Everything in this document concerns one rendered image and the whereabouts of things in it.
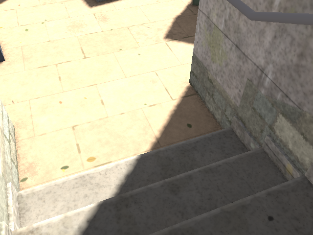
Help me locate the stairs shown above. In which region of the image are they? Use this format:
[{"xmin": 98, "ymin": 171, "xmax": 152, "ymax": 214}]
[{"xmin": 12, "ymin": 126, "xmax": 313, "ymax": 235}]

